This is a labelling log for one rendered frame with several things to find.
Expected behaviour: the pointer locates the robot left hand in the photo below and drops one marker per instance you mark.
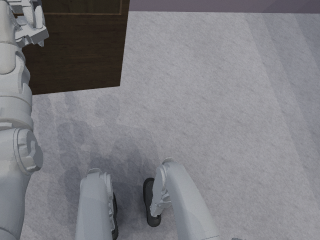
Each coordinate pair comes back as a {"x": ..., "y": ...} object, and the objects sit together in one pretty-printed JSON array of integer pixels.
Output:
[{"x": 32, "y": 24}]

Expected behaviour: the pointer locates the robot right foot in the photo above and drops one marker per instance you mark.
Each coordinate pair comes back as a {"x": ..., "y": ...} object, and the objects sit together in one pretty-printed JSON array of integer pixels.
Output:
[{"x": 155, "y": 220}]

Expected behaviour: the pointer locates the left robot upper arm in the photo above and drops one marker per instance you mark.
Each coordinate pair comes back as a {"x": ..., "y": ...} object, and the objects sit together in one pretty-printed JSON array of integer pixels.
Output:
[{"x": 20, "y": 157}]

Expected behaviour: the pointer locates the cabinet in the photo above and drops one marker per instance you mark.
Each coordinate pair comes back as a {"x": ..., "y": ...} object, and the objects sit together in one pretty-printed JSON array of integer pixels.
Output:
[{"x": 83, "y": 51}]

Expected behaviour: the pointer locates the right robot shin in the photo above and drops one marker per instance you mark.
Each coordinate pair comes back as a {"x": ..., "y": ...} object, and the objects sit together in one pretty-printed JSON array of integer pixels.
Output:
[{"x": 160, "y": 201}]

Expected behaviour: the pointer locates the robot left forearm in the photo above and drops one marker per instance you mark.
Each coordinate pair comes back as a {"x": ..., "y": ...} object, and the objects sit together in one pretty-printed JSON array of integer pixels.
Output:
[{"x": 15, "y": 94}]

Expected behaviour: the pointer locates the handle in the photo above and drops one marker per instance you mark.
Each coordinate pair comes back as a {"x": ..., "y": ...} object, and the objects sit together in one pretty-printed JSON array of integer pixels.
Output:
[{"x": 36, "y": 3}]

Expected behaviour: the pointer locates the drawer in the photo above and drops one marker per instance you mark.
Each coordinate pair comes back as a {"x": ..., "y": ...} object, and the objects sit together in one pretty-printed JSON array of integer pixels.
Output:
[{"x": 81, "y": 6}]

